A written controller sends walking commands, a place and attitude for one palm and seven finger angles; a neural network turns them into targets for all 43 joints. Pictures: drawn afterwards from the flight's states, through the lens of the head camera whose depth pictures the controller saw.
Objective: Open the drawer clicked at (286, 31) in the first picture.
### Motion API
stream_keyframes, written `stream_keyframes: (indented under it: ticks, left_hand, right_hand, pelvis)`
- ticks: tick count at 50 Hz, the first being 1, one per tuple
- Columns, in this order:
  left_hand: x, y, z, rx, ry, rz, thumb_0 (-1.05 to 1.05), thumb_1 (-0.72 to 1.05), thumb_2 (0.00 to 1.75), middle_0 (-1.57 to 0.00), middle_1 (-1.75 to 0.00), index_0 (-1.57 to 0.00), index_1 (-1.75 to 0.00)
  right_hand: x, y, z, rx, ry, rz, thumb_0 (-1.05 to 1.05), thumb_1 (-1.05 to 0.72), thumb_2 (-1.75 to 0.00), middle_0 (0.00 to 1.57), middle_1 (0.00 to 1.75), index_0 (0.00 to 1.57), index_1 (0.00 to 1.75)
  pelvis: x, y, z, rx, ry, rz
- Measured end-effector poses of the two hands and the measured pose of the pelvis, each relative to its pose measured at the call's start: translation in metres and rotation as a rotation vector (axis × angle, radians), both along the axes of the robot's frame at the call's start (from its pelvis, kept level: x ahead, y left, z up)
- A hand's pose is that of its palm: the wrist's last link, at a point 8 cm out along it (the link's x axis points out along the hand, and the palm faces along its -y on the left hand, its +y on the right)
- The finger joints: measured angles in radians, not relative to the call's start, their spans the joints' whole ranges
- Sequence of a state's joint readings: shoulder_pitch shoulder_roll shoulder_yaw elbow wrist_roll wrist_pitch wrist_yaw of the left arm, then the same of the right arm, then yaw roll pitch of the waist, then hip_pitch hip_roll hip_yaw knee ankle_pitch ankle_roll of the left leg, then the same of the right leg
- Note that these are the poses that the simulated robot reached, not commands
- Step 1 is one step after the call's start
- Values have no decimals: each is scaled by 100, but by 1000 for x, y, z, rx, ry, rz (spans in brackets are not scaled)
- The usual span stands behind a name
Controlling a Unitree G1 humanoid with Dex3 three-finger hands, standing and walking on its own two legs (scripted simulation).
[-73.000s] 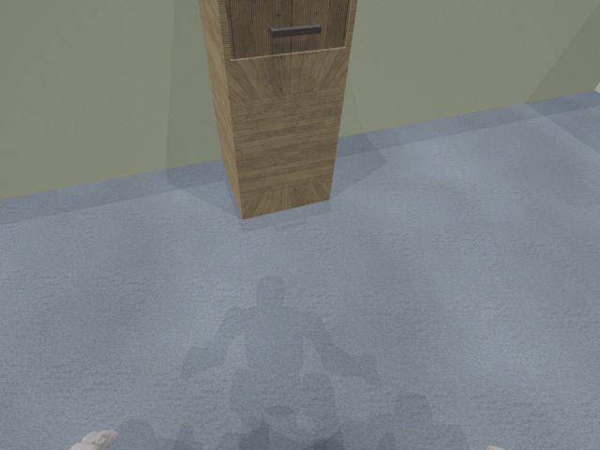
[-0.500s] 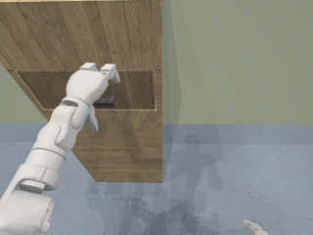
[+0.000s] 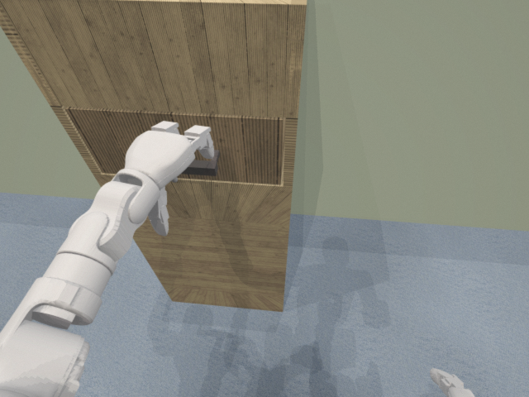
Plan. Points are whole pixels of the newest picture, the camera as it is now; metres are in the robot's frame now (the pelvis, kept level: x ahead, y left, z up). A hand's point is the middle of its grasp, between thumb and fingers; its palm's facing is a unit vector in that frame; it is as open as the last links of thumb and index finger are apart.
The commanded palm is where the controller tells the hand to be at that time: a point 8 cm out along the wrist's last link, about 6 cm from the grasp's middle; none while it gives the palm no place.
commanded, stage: re-aim the fingers above the handle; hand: left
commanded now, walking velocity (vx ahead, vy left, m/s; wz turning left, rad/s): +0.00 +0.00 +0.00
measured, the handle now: (177, 159) +0.50 +0.21 +0.06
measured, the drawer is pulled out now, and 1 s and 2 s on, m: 0.00 0.00 0.00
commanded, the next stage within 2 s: lower the fingers behind the handle in 0.06 s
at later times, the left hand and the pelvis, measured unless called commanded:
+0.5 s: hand (137, 177) +0.42 +0.24 +0.10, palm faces -0.05 -0.02 -1.00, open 14.0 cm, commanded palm +0.41 +0.25 +0.15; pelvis +0.00 +0.00 +0.00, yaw -1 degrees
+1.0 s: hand (154, 179) +0.44 +0.24 +0.06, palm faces +0.00 -0.05 -1.00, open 13.9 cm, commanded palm +0.41 +0.24 +0.12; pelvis +0.01 +0.02 -0.01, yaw -3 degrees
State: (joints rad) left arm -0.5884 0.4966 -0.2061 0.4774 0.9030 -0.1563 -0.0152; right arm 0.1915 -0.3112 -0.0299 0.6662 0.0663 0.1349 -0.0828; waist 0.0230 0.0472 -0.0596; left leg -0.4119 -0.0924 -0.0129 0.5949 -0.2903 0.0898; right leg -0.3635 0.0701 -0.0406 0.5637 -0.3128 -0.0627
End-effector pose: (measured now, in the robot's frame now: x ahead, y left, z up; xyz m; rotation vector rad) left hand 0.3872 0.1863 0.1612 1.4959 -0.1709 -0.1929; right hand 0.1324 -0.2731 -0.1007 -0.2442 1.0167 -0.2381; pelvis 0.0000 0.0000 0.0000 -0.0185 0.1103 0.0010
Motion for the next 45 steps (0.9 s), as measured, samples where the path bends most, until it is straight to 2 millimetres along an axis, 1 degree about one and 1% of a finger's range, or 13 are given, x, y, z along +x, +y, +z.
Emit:
stream_keyframes:
  ticks: [1,3,6,10,12,16,18,20,25,29,36,40,45]
  left_hand:
    - [5,-4,4,-16,-32,-5,0,-49,30,-33,-121,-32,-121]
    - [19,-2,13,-31,-96,37,0,-49,30,-32,-121,-32,-120]
    - [39,18,26,-17,-153,177,0,-49,30,-33,-121,-32,-120]
    - [42,19,32,19,-131,218,0,-49,30,-39,-126,-36,-126]
    - [41,30,24,31,-61,284,0,-49,30,-38,-126,-36,-126]
    - [30,61,-8,58,113,381,0,-49,30,-35,-124,-34,-125]
    - [22,71,-22,67,170,367,0,-49,30,-34,-123,-34,-124]
    - [16,75,-24,62,145,321,0,-49,30,-33,-122,-31,-122]
    - [12,62,-11,47,30,151,0,-49,30,-32,-121,-30,-120]
    - [23,57,-17,-3,-1,160,0,-49,30,-31,-121,-30,-120]
    - [37,54,-40,20,15,224,0,-49,30,-31,-121,-31,-120]
    - [38,50,-43,14,8,219,0,-49,30,-32,-121,-32,-120]
    - [38,53,-45,9,-1,226,0,-49,30,-32,-121,-32,-120]
  right_hand:
    - [0,2,0,9,-7,-5,1,-91,-90,19,30,20,29]
    - [-2,7,-2,32,-13,-17,1,-91,-90,19,30,20,29]
    - [-10,18,-8,76,6,-27,0,-91,-90,19,30,20,29]
    - [-26,32,-18,135,67,-34,0,-91,-90,19,30,20,29]
    - [-33,36,-20,160,86,-48,1,-91,-90,20,30,20,29]
    - [-45,36,-18,159,98,-73,1,-91,-90,20,30,20,30]
    - [-50,30,-16,131,107,-76,1,-91,-90,20,30,20,30]
    - [-54,22,-13,89,123,-72,1,-91,-90,20,30,20,30]
    - [-56,3,-12,6,156,-65,1,-91,-90,20,30,20,30]
    - [-52,0,-14,4,149,-70,1,-91,-90,20,30,20,29]
    - [-48,15,-17,51,123,-85,0,-91,-90,19,30,20,29]
    - [-49,28,-21,81,128,-93,0,-91,-90,20,30,20,29]
    - [-53,39,-24,104,142,-94,0,-91,-90,20,30,20,30]
  pelvis:
    - [-1,1,-1,2,6,-9]
    - [-2,1,-1,5,19,-27]
    - [-3,2,-1,9,37,-51]
    - [0,3,1,8,44,-66]
    - [2,3,2,9,38,-73]
    - [4,0,3,9,26,-69]
    - [4,-1,3,6,24,-59]
    - [4,-1,2,2,24,-45]
    - [3,4,-2,-9,40,-18]
    - [1,9,-6,-8,62,-24]
    - [2,15,-8,-9,95,-47]
    - [6,17,-9,-12,97,-52]
    - [8,20,-9,-14,93,-52]
